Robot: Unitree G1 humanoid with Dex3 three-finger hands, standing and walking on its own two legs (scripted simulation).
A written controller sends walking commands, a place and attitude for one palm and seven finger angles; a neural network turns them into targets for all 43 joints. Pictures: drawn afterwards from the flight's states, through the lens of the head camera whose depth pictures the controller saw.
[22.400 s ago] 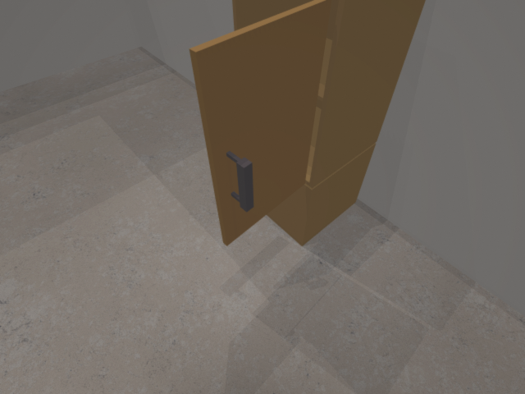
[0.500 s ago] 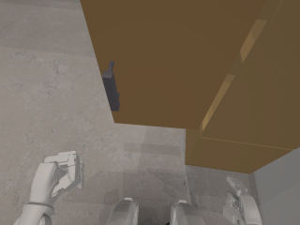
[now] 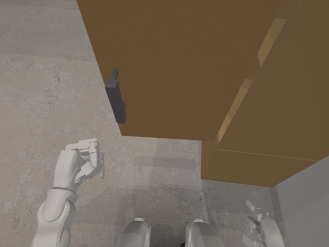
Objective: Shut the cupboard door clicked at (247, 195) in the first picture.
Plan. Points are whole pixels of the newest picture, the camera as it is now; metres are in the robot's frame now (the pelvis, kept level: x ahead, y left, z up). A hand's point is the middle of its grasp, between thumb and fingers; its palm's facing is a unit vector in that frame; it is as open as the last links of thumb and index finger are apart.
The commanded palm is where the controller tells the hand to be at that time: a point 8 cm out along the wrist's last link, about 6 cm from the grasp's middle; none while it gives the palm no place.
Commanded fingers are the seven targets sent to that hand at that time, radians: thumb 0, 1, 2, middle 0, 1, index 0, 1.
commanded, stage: bring the fist close to the handle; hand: left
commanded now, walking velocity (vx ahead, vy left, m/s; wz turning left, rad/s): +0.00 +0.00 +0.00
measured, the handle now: (118, 97) +0.49 +0.15 +0.04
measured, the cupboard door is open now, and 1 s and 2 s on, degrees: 93 93 78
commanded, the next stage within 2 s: push the door shut along its arc in 0.96 s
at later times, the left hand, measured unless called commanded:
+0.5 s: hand (120, 135) +0.37 +0.13 +0.04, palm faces -0.04 -1.00 -0.03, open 3.1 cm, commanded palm +0.36 +0.18 +0.04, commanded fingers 0.00 0.90 0.90 -1.30 -1.50 -1.30 -1.50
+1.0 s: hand (124, 128) +0.39 +0.12 +0.04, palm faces -0.02 -1.00 -0.03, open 3.1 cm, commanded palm +0.36 +0.18 +0.04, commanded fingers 0.00 0.90 0.90 -1.30 -1.50 -1.30 -1.50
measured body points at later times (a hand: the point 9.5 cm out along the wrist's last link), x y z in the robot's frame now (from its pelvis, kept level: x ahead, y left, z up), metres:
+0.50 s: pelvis +0.00 +0.01 +0.00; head +0.10 +0.01 +0.44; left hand +0.36 +0.18 +0.04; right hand +0.14 -0.24 -0.10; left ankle +0.01 +0.10 -0.63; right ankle +0.03 -0.10 -0.63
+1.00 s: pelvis +0.00 +0.00 +0.01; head +0.10 +0.00 +0.45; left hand +0.38 +0.18 +0.04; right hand +0.10 -0.26 -0.11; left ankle +0.02 +0.10 -0.63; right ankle +0.03 -0.10 -0.63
